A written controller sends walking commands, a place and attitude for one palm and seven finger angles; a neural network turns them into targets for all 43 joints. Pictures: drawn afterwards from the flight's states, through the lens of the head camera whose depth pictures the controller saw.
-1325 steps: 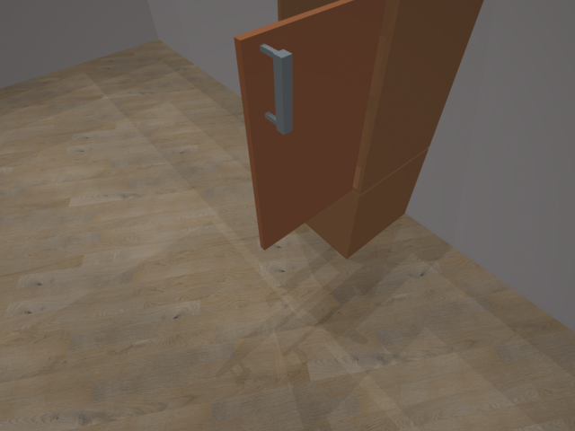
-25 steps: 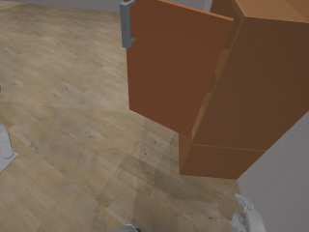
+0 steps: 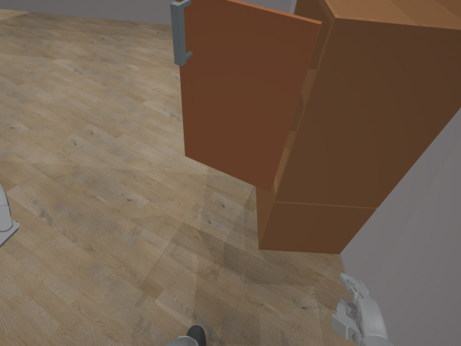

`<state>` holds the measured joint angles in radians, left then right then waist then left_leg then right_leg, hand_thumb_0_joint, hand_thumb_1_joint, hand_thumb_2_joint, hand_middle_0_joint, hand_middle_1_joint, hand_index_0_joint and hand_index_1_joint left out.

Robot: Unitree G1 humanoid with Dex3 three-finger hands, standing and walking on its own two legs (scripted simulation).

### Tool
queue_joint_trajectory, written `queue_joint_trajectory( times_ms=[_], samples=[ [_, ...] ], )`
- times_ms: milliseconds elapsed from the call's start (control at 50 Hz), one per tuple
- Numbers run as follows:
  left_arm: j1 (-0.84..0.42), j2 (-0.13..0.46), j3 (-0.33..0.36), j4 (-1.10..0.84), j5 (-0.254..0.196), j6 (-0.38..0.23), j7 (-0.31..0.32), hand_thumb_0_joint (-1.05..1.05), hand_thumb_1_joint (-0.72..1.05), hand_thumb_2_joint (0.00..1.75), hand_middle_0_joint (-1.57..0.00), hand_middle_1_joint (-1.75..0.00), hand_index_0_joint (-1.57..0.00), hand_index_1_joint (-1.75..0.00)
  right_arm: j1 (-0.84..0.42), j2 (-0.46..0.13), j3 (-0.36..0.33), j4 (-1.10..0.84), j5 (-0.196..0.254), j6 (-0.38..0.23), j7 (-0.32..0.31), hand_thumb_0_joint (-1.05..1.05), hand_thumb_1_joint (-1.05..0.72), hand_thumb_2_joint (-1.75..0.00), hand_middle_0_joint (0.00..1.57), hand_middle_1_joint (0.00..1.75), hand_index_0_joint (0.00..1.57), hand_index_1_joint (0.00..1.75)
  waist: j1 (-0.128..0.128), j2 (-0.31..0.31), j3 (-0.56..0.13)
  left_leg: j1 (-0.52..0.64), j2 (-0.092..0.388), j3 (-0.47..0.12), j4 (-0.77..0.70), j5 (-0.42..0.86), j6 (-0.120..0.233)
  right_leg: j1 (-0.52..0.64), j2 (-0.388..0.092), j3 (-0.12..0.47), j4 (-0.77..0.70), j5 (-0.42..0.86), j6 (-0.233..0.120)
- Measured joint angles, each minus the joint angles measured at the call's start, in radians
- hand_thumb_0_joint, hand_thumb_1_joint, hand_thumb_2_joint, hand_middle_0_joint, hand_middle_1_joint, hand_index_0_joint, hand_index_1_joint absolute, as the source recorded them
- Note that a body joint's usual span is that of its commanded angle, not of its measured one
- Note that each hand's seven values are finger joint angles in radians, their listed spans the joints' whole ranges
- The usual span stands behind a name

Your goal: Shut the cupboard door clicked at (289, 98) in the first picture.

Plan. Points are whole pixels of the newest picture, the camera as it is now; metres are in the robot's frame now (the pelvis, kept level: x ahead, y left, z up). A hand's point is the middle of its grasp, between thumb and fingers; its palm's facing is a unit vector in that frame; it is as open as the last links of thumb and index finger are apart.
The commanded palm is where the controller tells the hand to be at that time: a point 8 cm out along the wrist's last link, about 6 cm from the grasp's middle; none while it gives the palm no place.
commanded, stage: step back with the hand held close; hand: left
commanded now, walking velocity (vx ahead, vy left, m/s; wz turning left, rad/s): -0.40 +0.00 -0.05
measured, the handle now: (183, 33) +0.81 +0.16 +0.17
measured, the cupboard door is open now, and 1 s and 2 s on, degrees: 65 65 65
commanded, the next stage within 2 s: stop stepping back and stand still in 0.18 s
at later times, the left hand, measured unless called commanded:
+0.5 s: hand out of the picture +0.09 +0.26 +0.19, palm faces +0.29 -0.81 -0.52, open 7.4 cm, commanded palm +0.05 +0.31 +0.19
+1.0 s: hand out of the picture +0.08 +0.30 +0.19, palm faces +0.39 -0.79 -0.48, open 7.4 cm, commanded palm +0.02 +0.34 +0.19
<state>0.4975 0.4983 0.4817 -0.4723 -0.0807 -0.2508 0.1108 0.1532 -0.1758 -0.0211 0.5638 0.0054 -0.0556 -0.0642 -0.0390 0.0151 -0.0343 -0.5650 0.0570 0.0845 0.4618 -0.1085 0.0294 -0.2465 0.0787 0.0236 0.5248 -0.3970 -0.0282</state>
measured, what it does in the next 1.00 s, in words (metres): walks backwards: left foot, then right foot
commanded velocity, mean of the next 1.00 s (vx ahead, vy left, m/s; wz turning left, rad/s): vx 0.03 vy -0.02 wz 0.00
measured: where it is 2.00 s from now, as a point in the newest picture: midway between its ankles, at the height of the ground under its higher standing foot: outside the picture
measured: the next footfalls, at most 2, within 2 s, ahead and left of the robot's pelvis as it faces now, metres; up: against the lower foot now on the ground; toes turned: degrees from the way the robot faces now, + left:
left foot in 0.18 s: +0.03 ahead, +0.11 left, +0.00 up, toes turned +0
right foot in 0.48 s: -0.11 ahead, -0.04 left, +0.00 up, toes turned -7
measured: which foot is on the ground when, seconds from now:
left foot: down 0.00-0.00, up 0.02-0.16, down 0.18-0.50, up 0.52-0.74, down 0.76-1.00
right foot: down 0.00-0.18, up 0.20-0.46, down 0.48-1.00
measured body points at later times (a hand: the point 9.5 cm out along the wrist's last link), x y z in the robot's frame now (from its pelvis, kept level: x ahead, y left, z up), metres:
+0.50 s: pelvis -0.12 +0.02 +0.01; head -0.13 +0.05 +0.46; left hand +0.07 +0.31 +0.22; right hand +0.01 -0.20 -0.07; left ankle -0.01 +0.11 -0.72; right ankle -0.17 -0.07 -0.73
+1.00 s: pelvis -0.14 +0.05 +0.00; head -0.15 +0.06 +0.45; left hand +0.05 +0.34 +0.22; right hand -0.02 -0.18 -0.08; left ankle -0.14 +0.17 -0.73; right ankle -0.15 -0.04 -0.73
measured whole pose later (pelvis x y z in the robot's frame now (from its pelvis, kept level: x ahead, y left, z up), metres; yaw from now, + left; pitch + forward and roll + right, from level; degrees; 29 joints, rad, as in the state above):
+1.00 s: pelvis -0.14 +0.05 +0.00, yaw -4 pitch +0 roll -1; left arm 0.55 0.46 0.46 -0.49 -0.03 -0.20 0.17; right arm 0.27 -0.16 0.03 0.64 0.00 -0.11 -0.06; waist -0.04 0.00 -0.03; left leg -0.26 0.06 0.05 0.59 -0.33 -0.01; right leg -0.24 0.04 -0.08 0.52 -0.27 -0.04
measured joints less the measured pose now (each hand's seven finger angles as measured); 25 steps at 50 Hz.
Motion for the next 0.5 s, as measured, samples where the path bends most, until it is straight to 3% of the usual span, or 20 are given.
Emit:
queue_joint_trajectory(
  times_ms=[60, 100, 120, 160, 180, 200, 240, 320, 420, 480, 500],
  samples=[
    [0.087, -0.013, -0.026, -0.069, 0.008, 0.008, 0.009, 0.02, 0.89, 0.90, -0.21, -0.30, -0.21, -0.30, 0.033, -0.008, -0.002, 0.029, 0.003, 0.002, 0.013, 0.01, -0.90, -0.90, 0.21, 0.30, 0.20, 0.30, 0.036, -0.044, -0.004, -0.037, -0.044, -0.032, 0.247, -0.194, -0.052, -0.020, -0.034, 0.028, -0.008, 0.125, 0.029],
    [0.129, -0.034, -0.059, -0.110, 0.025, 0.016, 0.012, 0.02, 0.89, 0.90, -0.21, -0.30, -0.21, -0.30, 0.082, -0.012, 0.002, 0.055, 0.001, 0.015, 0.013, 0.01, -0.90, -0.90, 0.21, 0.30, 0.20, 0.30, 0.061, -0.084, -0.044, -0.017, -0.070, -0.041, 0.411, -0.264, -0.058, -0.029, -0.058, 0.054, -0.024, 0.124, 0.048],
    [0.131, -0.044, -0.071, -0.122, 0.033, 0.018, 0.015, 0.02, 0.89, 0.90, -0.21, -0.30, -0.21, -0.30, 0.104, -0.014, 0.006, 0.064, -0.003, 0.020, 0.007, 0.01, -0.90, -0.90, 0.21, 0.30, 0.20, 0.30, 0.068, -0.098, -0.059, 0.020, -0.071, -0.045, 0.415, -0.270, -0.057, -0.034, -0.066, 0.060, -0.031, 0.127, 0.055],
    [0.092, -0.061, -0.083, -0.132, 0.039, 0.016, 0.024, 0.01, 0.89, 0.90, -0.21, -0.30, -0.22, -0.30, 0.128, -0.032, 0.016, 0.066, -0.004, 0.017, -0.011, 0.01, -0.90, -0.90, 0.21, 0.30, 0.20, 0.30, 0.064, -0.092, -0.061, 0.139, -0.052, -0.074, 0.232, -0.169, -0.057, -0.062, -0.066, 0.048, -0.010, 0.126, 0.070],
    [0.052, -0.065, -0.084, -0.129, 0.040, 0.012, 0.029, 0.01, 0.89, 0.90, -0.21, -0.30, -0.22, -0.30, 0.127, -0.046, 0.013, 0.065, -0.003, 0.006, -0.022, 0.01, -0.90, -0.90, 0.21, 0.30, 0.20, 0.30, 0.050, -0.067, -0.049, 0.169, -0.038, -0.089, 0.151, -0.131, -0.029, -0.093, -0.058, 0.027, 0.030, 0.116, 0.072],
    [-0.002, -0.058, -0.078, -0.109, 0.042, 0.009, 0.035, 0.01, 0.89, 0.90, -0.21, -0.30, -0.22, -0.30, 0.104, -0.036, 0.004, 0.084, -0.005, -0.004, -0.029, 0.01, -0.90, -0.90, 0.21, 0.30, 0.20, 0.30, 0.037, -0.079, -0.019, 0.154, -0.058, -0.092, 0.155, -0.148, -0.003, -0.125, -0.068, 0.038, 0.089, 0.073, 0.061],
    [-0.065, -0.043, -0.052, -0.057, 0.038, -0.001, 0.043, 0.01, 0.89, 0.90, -0.21, -0.30, -0.21, -0.30, 0.055, -0.005, 0.001, 0.106, -0.003, -0.014, -0.024, 0.01, -0.90, -0.90, 0.21, 0.30, 0.20, 0.30, 0.042, -0.103, 0.044, 0.158, -0.073, -0.066, 0.148, -0.142, 0.020, -0.172, -0.060, 0.064, 0.202, -0.024, 0.042],
    [0.006, -0.036, -0.026, -0.060, 0.010, 0.052, 0.032, 0.02, 0.89, 0.90, -0.21, -0.30, -0.21, -0.30, 0.035, 0.038, 0.024, 0.074, -0.015, -0.041, 0.009, 0.01, -0.90, -0.90, 0.21, 0.30, 0.20, 0.30, 0.016, -0.056, 0.066, 0.181, -0.021, -0.042, 0.067, -0.068, 0.021, -0.191, -0.005, 0.000, 0.282, -0.062, 0.051],
    [0.143, -0.007, -0.040, -0.170, 0.006, 0.068, 0.018, 0.02, 0.89, 0.90, -0.21, -0.30, -0.21, -0.30, 0.085, 0.057, 0.057, 0.032, -0.002, -0.048, 0.027, 0.01, -0.90, -0.90, 0.21, 0.30, 0.20, 0.30, 0.003, -0.032, 0.008, 0.185, 0.008, -0.019, 0.008, -0.012, 0.012, -0.056, -0.007, -0.061, 0.131, -0.015, 0.056],
    [0.170, 0.027, -0.018, -0.138, 0.018, 0.069, 0.023, 0.02, 0.89, 0.90, -0.21, -0.30, -0.21, -0.30, 0.111, 0.057, 0.063, 0.024, -0.003, -0.028, 0.016, 0.01, -0.90, -0.90, 0.21, 0.30, 0.20, 0.30, -0.001, -0.059, -0.046, 0.154, -0.025, 0.000, 0.022, -0.061, -0.003, 0.076, -0.040, -0.069, -0.050, -0.040, 0.024],
    [0.153, 0.016, -0.024, -0.104, 0.022, 0.072, 0.023, 0.01, 0.89, 0.90, -0.21, -0.30, -0.21, -0.30, 0.108, 0.047, 0.058, 0.033, -0.006, -0.018, 0.013, 0.01, -0.90, -0.90, 0.21, 0.30, 0.20, 0.30, 0.004, -0.045, -0.051, 0.133, -0.024, -0.006, 0.052, -0.114, -0.015, 0.076, -0.036, -0.070, -0.078, 0.008, 0.005]
  ],
)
